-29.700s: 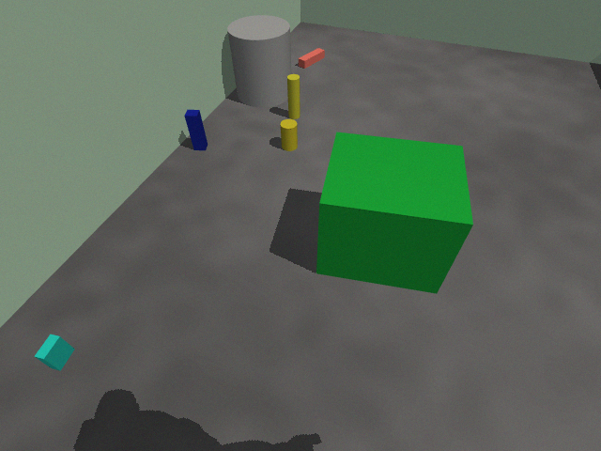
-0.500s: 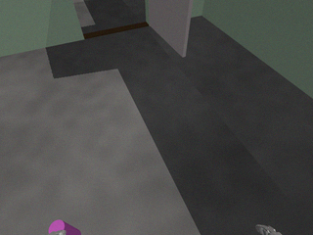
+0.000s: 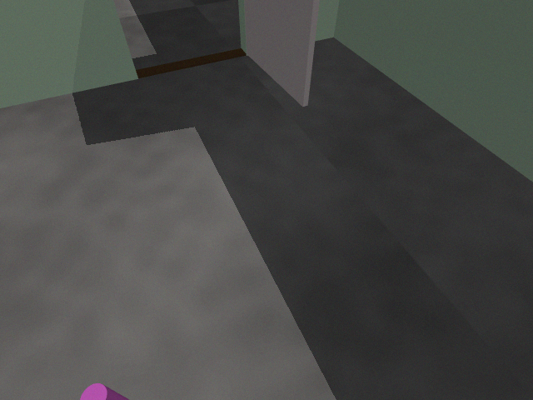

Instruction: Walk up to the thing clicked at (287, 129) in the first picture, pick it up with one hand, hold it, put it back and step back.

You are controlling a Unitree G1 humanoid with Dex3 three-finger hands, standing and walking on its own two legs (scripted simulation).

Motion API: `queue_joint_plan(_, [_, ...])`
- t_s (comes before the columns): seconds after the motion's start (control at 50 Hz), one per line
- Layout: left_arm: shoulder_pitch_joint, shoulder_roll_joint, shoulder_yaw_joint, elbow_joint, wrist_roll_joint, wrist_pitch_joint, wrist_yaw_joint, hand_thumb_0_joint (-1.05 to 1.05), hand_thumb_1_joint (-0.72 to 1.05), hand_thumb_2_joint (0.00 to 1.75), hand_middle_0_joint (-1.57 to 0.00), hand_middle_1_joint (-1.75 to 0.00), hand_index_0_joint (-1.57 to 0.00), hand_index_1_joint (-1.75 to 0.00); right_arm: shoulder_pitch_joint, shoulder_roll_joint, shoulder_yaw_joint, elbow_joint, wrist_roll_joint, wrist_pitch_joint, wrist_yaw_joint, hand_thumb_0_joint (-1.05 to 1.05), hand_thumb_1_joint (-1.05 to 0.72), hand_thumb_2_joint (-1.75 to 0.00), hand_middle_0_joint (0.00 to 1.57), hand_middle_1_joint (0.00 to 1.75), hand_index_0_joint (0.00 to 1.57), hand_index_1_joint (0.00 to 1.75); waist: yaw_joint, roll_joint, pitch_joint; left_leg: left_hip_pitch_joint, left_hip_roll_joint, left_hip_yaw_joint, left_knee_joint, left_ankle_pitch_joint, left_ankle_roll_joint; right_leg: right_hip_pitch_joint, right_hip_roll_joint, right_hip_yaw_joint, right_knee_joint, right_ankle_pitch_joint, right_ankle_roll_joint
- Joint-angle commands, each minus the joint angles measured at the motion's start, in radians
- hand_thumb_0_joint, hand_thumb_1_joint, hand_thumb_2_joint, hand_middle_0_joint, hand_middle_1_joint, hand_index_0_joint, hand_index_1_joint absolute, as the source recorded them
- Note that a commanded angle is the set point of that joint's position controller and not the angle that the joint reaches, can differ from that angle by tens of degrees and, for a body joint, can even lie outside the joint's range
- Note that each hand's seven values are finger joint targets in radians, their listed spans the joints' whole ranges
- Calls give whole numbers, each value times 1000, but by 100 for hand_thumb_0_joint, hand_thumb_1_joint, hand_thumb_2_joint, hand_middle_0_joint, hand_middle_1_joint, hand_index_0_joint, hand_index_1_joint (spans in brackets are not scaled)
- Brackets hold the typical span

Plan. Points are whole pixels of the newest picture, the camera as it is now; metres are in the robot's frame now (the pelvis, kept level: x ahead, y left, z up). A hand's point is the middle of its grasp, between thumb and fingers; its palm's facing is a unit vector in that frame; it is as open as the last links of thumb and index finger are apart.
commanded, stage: stand
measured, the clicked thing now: out of the picture -0.09 +2.21 -0.71
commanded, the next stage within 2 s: none
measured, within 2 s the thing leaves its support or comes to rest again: neither
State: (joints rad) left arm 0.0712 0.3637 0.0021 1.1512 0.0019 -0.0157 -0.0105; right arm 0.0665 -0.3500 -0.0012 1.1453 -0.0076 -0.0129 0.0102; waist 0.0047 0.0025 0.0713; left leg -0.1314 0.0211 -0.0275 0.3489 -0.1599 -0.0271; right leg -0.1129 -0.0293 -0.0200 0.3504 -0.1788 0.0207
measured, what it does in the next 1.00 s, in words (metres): stands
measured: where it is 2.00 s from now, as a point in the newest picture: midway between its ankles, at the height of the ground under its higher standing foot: outside the picture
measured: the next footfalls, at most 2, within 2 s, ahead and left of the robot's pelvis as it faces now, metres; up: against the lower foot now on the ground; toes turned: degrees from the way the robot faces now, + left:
none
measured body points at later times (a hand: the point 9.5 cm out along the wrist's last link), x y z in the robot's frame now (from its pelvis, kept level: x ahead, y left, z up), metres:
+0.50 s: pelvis +0.00 -0.01 +0.00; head +0.02 -0.01 +0.45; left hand +0.08 +0.29 -0.13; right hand +0.08 -0.31 -0.14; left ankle +0.02 +0.14 -0.75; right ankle +0.01 -0.13 -0.75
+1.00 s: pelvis +0.02 -0.01 +0.00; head +0.03 -0.02 +0.45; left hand +0.10 +0.29 -0.13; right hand +0.10 -0.31 -0.13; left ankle +0.02 +0.14 -0.75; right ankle +0.01 -0.13 -0.75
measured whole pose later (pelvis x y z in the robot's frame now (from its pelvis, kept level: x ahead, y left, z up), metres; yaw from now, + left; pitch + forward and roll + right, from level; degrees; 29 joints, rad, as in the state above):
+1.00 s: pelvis +0.02 -0.01 +0.00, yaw +0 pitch -2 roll +0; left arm 0.09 0.36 0.00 1.13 0.00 -0.01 -0.01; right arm 0.09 -0.35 0.01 1.14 -0.01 -0.01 0.00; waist 0.00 0.01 0.06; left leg -0.11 0.04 -0.02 0.32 -0.17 -0.05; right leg -0.10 -0.01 -0.02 0.34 -0.19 0.00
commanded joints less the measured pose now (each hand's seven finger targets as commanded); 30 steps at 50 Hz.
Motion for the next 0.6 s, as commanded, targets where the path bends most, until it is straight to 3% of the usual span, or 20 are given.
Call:
queue_joint_plan(0.0, [-61,217,42,-64,4,-15,10,0,90,90,-20,-30,-20,-30,-52,-221,-43,-56,-2,-19,-11,0,-90,-90,20,30,20,30,-6,6,-82,-17,98,-89,-91,5,32,1,-98,86,-71,-1,-33])
queue_joint_plan(0.06, [-34,210,38,-58,5,-15,9,0,90,90,-20,-30,-20,-30,-58,-221,-45,-53,0,-19,-10,0,-90,-90,20,30,20,30,1,11,-87,6,100,-92,-89,3,34,-18,-98,90,-81,-6,-33])
queue_joint_plan(0.14, [-36,223,43,-63,6,-13,10,0,90,90,-20,-30,-20,-30,-39,-215,-46,-52,-2,-15,-8,0,-90,-90,20,30,20,30,-4,-6,-56,-24,90,-93,-96,-81,33,-50,-94,97,-90,-96,-32])
queue_joint_plan(0.18, [-25,220,43,-64,6,-14,10,0,90,90,-20,-30,-20,-30,-40,-215,-47,-55,-4,-16,-8,0,-90,-90,20,30,20,30,-1,-1,-71,-21,94,-92,-92,-54,36,-39,-97,98,-84,-65,-36])
queue_joint_plan(0.22, [-24,223,42,-69,5,-16,10,0,90,90,-20,-30,-20,-30,-31,-207,-45,-56,-3,-15,-6,0,-90,-90,20,30,20,30,-4,-17,-63,-12,86,-84,-82,-45,33,-61,-99,107,-97,-98,-36])
queue_joint_plan(0.3, [-24,220,43,-73,4,-20,11,0,90,90,-20,-30,-20,-30,-22,-211,-43,-56,-4,-19,-9,0,-90,-90,20,30,20,30,-6,-3,-105,-5,98,-80,-69,73,36,1,-104,97,-68,48,-36])
queue_joint_plan(0.46, [-12,220,41,-72,3,-20,13,0,90,90,-20,-30,-20,-30,-15,-208,-38,-52,1,-13,-11,0,-90,-90,20,30,20,30,-7,-17,-106,27,98,-72,-57,95,32,-14,-103,98,-80,74,-34])
queue_joint_plan(0.52, [-14,216,40,-74,3,-16,13,0,90,90,-20,-30,-20,-30,-12,-211,-37,-50,1,-12,-11,0,-90,-90,20,30,20,30,-6,-6,-76,16,94,-70,-63,46,28,-38,-100,103,-92,10,-35])
queue_joint_plan(0.58, [-15,213,42,-77,4,-17,13,0,90,90,-20,-30,-20,-30,-13,-216,-37,-53,-1,-13,-12,0,-90,-90,20,30,20,30,-5,5,-95,3,102,-70,-63,86,30,2,-103,98,-76,72,-36])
